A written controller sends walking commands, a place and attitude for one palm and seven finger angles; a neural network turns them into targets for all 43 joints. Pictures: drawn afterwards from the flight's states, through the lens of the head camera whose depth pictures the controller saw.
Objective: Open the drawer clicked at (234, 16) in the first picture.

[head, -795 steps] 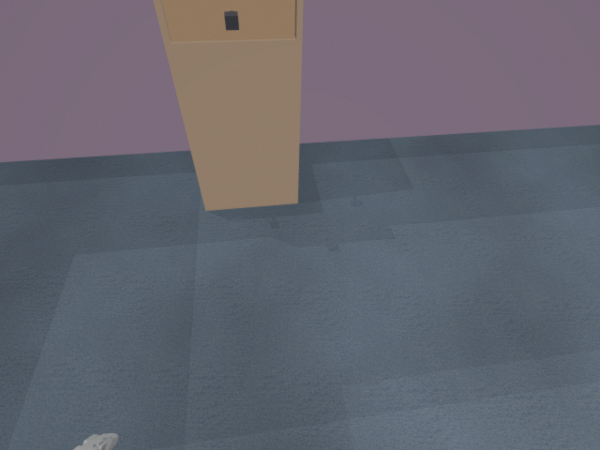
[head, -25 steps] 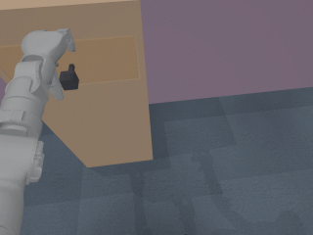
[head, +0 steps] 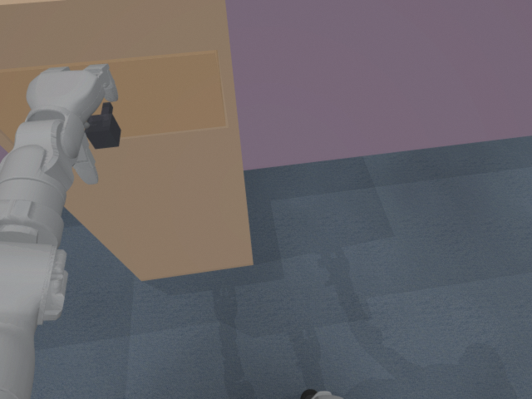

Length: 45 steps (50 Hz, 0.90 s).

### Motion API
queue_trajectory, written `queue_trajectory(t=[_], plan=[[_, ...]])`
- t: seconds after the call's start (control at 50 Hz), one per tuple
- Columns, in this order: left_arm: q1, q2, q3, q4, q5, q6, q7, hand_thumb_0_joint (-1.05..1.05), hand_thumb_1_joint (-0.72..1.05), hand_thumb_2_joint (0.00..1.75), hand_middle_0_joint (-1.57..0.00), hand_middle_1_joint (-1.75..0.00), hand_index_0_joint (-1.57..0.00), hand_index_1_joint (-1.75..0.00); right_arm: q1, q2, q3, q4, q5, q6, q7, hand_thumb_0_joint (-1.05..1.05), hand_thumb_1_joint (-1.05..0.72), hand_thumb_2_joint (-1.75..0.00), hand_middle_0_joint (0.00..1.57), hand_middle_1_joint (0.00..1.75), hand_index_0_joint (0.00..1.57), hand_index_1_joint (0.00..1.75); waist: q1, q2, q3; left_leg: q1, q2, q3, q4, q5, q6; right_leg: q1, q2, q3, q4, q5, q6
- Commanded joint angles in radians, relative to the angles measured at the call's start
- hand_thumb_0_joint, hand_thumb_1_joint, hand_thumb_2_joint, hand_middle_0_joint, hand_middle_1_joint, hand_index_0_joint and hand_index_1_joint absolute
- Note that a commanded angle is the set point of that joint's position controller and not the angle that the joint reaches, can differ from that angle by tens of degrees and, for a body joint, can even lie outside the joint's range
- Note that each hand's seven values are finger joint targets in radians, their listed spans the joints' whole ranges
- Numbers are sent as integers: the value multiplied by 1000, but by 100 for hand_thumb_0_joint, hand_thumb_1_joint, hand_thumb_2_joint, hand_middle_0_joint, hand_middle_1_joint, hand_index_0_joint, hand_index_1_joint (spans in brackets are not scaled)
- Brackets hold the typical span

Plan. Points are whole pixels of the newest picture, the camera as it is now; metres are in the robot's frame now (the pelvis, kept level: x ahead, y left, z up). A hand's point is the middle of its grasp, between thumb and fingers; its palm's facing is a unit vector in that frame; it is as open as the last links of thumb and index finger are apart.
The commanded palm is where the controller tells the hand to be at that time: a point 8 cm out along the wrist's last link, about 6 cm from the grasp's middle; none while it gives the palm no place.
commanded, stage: lower the fingers behind the handle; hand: left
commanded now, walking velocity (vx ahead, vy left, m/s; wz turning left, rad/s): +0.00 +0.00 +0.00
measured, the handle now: (105, 122) +0.54 +0.24 +0.08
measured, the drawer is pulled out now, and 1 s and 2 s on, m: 0.00 0.00 0.00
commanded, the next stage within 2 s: close the thumb around the handle in 1.22 s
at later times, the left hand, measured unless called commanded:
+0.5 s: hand (86, 133) +0.50 +0.26 +0.09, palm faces -0.04 +0.00 -1.00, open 13.8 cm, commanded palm +0.49 +0.26 +0.14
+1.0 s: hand (89, 138) +0.50 +0.26 +0.09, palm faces -0.02 +0.03 -1.00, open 14.2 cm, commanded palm +0.48 +0.25 +0.12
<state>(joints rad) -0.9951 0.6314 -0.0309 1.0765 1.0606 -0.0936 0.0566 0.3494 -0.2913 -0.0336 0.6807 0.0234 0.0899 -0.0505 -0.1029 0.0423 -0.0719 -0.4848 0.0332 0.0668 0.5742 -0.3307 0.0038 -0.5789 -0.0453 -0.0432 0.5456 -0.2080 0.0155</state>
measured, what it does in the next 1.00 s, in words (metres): stands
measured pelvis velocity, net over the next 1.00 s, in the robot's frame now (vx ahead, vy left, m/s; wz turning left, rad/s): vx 0.00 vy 0.01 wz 0.01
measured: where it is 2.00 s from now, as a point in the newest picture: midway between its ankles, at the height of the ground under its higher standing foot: outside the picture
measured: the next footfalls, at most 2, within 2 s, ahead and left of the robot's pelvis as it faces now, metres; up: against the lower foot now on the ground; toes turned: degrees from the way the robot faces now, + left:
none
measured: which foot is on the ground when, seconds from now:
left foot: down 0.00-1.00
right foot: down 0.00-1.00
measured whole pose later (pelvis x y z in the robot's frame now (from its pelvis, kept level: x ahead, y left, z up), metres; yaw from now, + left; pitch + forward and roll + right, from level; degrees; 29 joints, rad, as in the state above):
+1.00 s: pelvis +0.00 +0.01 -0.01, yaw +1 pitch +16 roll -1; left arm -0.99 0.60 -0.06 1.10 1.07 -0.06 0.18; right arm 0.37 -0.28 -0.04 0.70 0.01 0.09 -0.02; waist -0.10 0.04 -0.10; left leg -0.59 0.03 0.05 0.68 -0.37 0.01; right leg -0.67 -0.05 -0.05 0.62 -0.24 0.02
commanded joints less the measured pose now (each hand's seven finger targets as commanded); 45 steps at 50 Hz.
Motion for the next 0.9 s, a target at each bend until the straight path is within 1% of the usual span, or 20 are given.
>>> queue_trajectory(t=[0.0, 0.06, 0.08, 0.12, 0.14, 0.18, 0.2, 0.26, 0.34, 0.38, 0.42, 0.46, 0.48, 0.52, 0.58, 0.64, 0.74, 0.82, 0.84, 0.88], plan=[[-516, 275, 86, -291, -10, -52, 78, 0, -50, 30, -30, -120, -30, -120, 109, -143, -64, -60, -12, -24, -10, 0, -90, -90, 20, 30, 20, 30, -2, 47, -463, 133, -45, -31, -28, 400, 32, 294, 62, 22, 1, 272, -38], [-481, 332, 147, -270, -3, -41, 128, 0, -50, 30, -30, -120, -30, -120, 110, -145, -64, -48, -20, -26, -4, 0, -90, -90, 20, 30, 20, 30, 11, 50, -471, 109, -47, -26, -20, 419, 29, 309, 62, 19, 15, 296, -38], [-465, 349, 166, -248, 0, -30, 141, 0, -50, 30, -30, -120, -30, -120, 111, -148, -64, -42, -22, -24, -2, 0, -90, -90, 20, 30, 20, 30, 12, 17, -476, 90, -49, -22, -16, 428, 31, 331, 62, 20, 16, 318, -37], [-447, 296, 117, -200, 8, 3, 154, 0, -50, 30, -30, -120, -30, -120, 107, -143, -62, -38, -20, -24, 3, 0, -90, -90, 20, 30, 20, 30, 4, 42, -447, 78, -47, -19, -18, 420, 26, 303, 61, 12, 19, 310, -36], [-439, 299, 118, -178, 10, 19, 157, 0, -50, 30, -30, -120, -30, -120, 108, -148, -62, -31, -18, -25, 6, 0, -90, -90, 20, 30, 20, 30, 0, 36, -425, 73, -44, -18, -21, 404, 25, 290, 61, 10, 15, 298, -35], [-457, 287, 106, -194, 10, 27, 145, 0, -50, 30, -30, -120, -30, -120, 115, -153, -65, -34, -19, -24, 5, 0, -90, -90, 20, 30, 20, 30, -5, 15, -474, 94, -44, -19, -15, 435, 29, 318, 62, 12, 17, 327, -35], [-453, 273, 92, -212, 6, 25, 135, 0, -50, 30, -30, -120, -30, -120, 117, -149, -67, -37, -19, -24, 5, 0, -90, -90, 20, 30, 20, 30, -4, 36, -502, 113, -44, -17, -11, 455, 31, 324, 61, 15, 19, 346, -33], [-395, 250, 78, -159, 3, 27, 107, 0, -50, 30, -30, -120, -30, -120, 118, -150, -64, -36, -15, -16, 1, 0, -90, -90, 20, 30, 20, 30, -8, 0, -435, 94, -44, -19, -15, 425, 32, 295, 64, 9, 12, 318, -32], [-388, 242, 73, -172, -1, -7, 94, 0, -50, 30, -30, -120, -30, -120, 118, -151, -63, -37, -14, -15, -6, 0, -90, -90, 20, 30, 20, 30, -14, -15, -401, 84, -42, -23, -14, 406, 33, 269, 64, 8, 11, 299, -33], [-396, 281, 104, -182, 1, -25, 104, 0, -50, 30, -30, -120, -30, -120, 122, -155, -62, -37, -17, -15, -8, 0, -90, -90, 20, 30, 20, 30, -11, -15, -408, 72, -43, -24, -9, 397, 33, 271, 64, 13, 14, 289, -34], [-385, 220, 53, -140, 11, -16, 115, 0, -50, 30, -30, -120, -30, -120, 127, -148, -62, -33, -17, -18, -4, 0, -90, -90, 20, 30, 20, 30, -21, 4, -372, 63, -42, -27, -5, 381, 29, 225, 65, 6, 20, 261, -36], [-391, 241, 72, -152, 15, -15, 126, 0, -50, 30, -30, -120, -30, -120, 136, -152, -64, -30, -20, -21, 0, 0, -90, -90, 20, 30, 20, 30, -12, 26, -400, 75, -40, -29, 3, 400, 25, 216, 65, 7, 30, 262, -38], [-378, 222, 68, -145, 13, -13, 129, 0, -50, 30, -30, -120, -30, -120, 141, -152, -67, -29, -22, -19, 3, 0, -90, -90, 20, 30, 20, 30, -15, 3, -417, 82, -39, -32, 10, 428, 26, 218, 68, 3, 32, 272, -38], [-386, 174, 32, -147, 12, -1, 133, 0, -50, 30, -30, -120, -30, -120, 144, -148, -69, -27, -24, -19, 11, 0, -90, -90, 20, 30, 20, 30, -20, 31, -414, 93, -37, -32, 19, 449, 23, 197, 68, 2, 38, 281, -37], [-362, 200, 59, -116, 11, 14, 136, 0, -50, 30, -30, -120, -30, -120, 147, -157, -68, -24, -25, -13, 13, 0, -90, -90, 20, 30, 20, 30, -19, -9, -413, 66, -36, -32, 18, 435, 24, 213, 69, 1, 39, 284, -38], [-358, 152, 15, -102, 16, 30, 134, 0, -50, 30, -30, -120, -30, -120, 142, -153, -66, -25, -22, -12, 15, 0, -90, -90, 20, 30, 20, 30, -27, -2, -374, 60, -34, -31, 17, 399, 24, 177, 69, -2, 36, 252, -37], [-334, 126, -2, -83, 16, 38, 125, 0, -50, 30, -30, -120, -30, -120, 144, -153, -64, -29, -21, -11, 16, 0, -90, -90, 20, 30, 20, 30, -24, -7, -365, 45, -35, -32, 17, 368, 24, 167, 69, -4, 41, 228, -39], [-308, 145, 13, -71, 20, 34, 119, 0, -50, 30, -30, -120, -30, -120, 145, -155, -64, -33, -20, -8, 13, 0, -90, -90, 20, 30, 20, 30, -22, -22, -355, 24, -34, -33, 23, 344, 24, 161, 69, -2, 46, 215, -39], [-323, 109, -20, -82, 18, 32, 117, 0, -50, 30, -30, -120, -30, -120, 141, -152, -63, -36, -19, -10, 14, 0, -90, -90, 20, 30, 20, 30, -29, -20, -348, 27, -35, -31, 23, 331, 26, 151, 69, -2, 43, 203, -38], [-326, 153, 22, -92, 12, 26, 120, 0, -50, 30, -30, -120, -30, -120, 145, -156, -66, -35, -19, -12, 12, 0, -90, -90, 20, 30, 20, 30, -25, -29, -360, 25, -35, -32, 24, 318, 27, 162, 70, 2, 40, 196, -39]])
